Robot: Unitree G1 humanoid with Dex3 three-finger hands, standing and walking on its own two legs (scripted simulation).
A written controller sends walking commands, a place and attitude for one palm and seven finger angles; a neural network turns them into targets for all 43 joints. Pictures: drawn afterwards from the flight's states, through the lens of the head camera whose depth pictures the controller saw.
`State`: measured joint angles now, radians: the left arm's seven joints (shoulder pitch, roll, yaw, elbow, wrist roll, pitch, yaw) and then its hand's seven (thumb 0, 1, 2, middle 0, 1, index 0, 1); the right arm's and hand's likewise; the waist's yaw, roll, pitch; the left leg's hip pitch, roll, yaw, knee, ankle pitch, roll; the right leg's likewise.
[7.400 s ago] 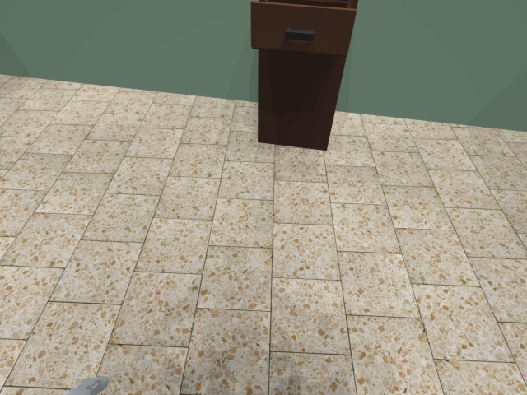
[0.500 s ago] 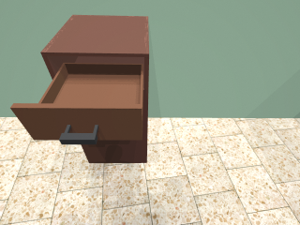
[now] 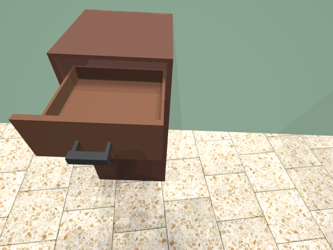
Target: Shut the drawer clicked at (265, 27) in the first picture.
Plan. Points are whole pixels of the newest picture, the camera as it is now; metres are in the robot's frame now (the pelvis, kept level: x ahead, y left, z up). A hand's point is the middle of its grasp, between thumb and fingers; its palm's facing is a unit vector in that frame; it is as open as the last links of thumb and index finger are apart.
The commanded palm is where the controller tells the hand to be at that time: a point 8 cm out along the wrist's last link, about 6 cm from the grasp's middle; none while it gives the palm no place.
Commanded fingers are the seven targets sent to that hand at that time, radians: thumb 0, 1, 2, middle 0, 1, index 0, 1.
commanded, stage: shuffle to correct the standing spot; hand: left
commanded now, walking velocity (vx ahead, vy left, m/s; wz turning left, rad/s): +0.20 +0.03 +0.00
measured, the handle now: (90, 151) +0.35 +0.23 +0.03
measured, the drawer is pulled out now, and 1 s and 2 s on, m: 0.30 0.30 0.30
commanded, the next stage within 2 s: come to a stop and stand still in 0.10 s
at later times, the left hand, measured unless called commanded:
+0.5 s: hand out of the picture +0.07 +0.18 -0.19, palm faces +0.07 -0.99 -0.16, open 7.3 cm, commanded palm none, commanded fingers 0.00 0.90 0.90 -0.20 -0.30 -0.20 -0.30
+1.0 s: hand out of the picture +0.02 +0.17 -0.17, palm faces +0.02 -0.99 -0.15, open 7.4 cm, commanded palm none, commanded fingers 0.00 0.90 0.90 -0.20 -0.30 -0.20 -0.30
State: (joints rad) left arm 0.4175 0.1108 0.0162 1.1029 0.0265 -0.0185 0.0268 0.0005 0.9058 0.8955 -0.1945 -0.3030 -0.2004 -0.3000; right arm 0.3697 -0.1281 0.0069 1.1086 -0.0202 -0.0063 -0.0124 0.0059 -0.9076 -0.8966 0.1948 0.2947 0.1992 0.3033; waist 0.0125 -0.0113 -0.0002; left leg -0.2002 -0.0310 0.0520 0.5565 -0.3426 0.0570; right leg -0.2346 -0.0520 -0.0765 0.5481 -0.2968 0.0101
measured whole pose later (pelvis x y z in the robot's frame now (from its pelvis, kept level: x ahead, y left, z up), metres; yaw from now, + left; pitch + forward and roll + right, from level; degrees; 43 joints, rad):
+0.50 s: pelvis +0.06 +0.02 +0.00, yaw -1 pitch -2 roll +0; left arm 0.31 0.13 0.03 1.05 0.01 0.01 0.05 0.01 0.92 0.90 -0.19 -0.30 -0.20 -0.30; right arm 0.29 -0.12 0.00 1.11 -0.01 0.00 -0.04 0.03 -0.93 -0.90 0.20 0.29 0.20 0.30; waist 0.02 -0.04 0.05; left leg -0.24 -0.01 0.11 0.59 -0.30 0.06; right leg -0.17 -0.08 -0.09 0.58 -0.36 0.03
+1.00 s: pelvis +0.04 +0.01 +0.01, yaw -1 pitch -1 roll +0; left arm 0.34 0.12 0.00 1.08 0.02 -0.01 0.04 0.00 0.91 0.90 -0.19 -0.30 -0.20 -0.30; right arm 0.27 -0.15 0.00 1.12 -0.01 0.00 -0.02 0.01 -0.94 -0.90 0.20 0.29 0.20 0.30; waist 0.00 -0.02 0.02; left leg -0.22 0.01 0.12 0.41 -0.17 0.04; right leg -0.17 -0.05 -0.09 0.42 -0.23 0.01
